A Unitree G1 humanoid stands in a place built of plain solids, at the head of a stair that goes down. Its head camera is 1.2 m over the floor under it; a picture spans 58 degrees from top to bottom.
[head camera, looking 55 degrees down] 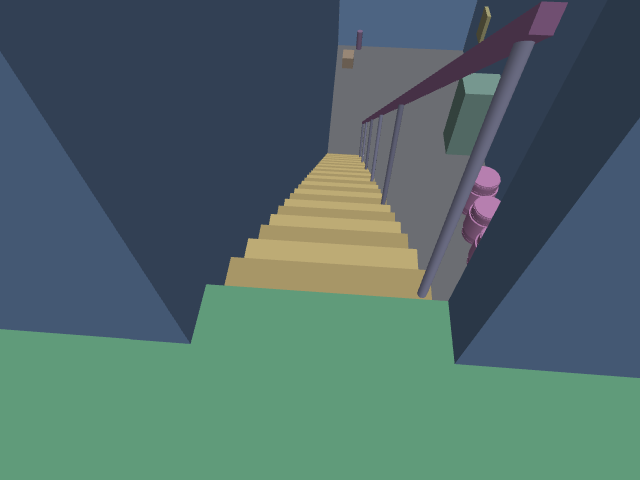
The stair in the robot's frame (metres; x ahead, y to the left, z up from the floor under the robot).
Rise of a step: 0.20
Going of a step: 0.23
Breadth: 0.76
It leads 4 degrees to the right of straight ahead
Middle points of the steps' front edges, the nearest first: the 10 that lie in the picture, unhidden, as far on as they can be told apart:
0.64 -0.02 0.00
0.87 -0.04 -0.20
1.10 -0.05 -0.39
1.32 -0.07 -0.59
1.55 -0.09 -0.79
1.78 -0.11 -0.99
2.00 -0.12 -1.18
2.23 -0.14 -1.38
2.46 -0.16 -1.58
2.68 -0.18 -1.78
